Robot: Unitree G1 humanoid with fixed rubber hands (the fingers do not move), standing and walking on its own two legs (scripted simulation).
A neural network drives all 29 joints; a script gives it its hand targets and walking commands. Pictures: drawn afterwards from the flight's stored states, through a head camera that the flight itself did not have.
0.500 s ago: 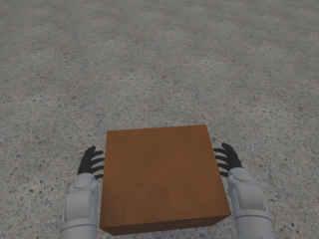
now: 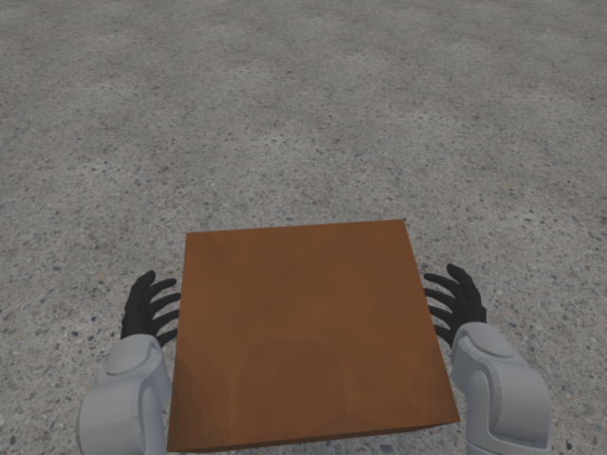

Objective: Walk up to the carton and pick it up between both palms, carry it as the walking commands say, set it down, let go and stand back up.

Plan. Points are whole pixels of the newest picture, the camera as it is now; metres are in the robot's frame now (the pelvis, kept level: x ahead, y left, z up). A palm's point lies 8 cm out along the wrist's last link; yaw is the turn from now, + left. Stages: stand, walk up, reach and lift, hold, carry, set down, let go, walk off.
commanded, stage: carry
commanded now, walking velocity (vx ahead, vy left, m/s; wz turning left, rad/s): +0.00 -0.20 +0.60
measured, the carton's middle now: (303, 336) +0.27 +0.00 +0.01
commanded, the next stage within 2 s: none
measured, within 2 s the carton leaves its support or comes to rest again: neither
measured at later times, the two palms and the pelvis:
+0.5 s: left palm (123, 407) +0.15 +0.18 +0.11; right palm (451, 301) +0.26 -0.17 +0.10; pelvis -0.02 -0.07 +0.01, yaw +18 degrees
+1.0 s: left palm out of the picture +0.07 +0.16 +0.08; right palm (404, 280) +0.30 -0.13 +0.09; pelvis +0.00 -0.13 +0.02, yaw +39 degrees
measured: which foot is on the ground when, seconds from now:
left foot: down 0.00-0.48, up 0.50-0.82, down 0.84-1.00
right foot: down 0.00-0.16, up 0.18-0.46, down 0.48-0.84, up 0.86-1.00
